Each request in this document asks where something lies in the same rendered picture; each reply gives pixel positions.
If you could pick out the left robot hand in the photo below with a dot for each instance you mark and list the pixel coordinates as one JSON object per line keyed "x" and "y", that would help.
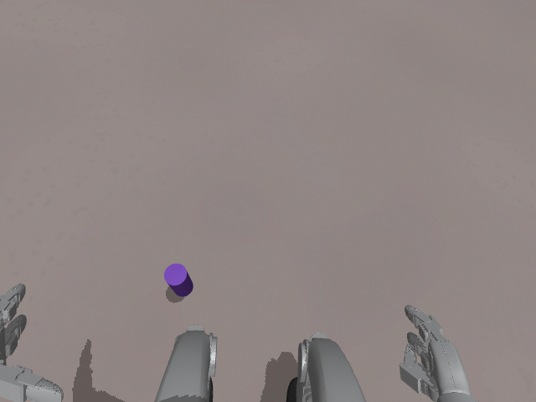
{"x": 18, "y": 383}

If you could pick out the can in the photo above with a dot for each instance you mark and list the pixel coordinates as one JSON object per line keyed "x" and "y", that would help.
{"x": 178, "y": 279}

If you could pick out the right robot hand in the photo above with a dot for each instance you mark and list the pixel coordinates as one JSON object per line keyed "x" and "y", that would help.
{"x": 442, "y": 371}

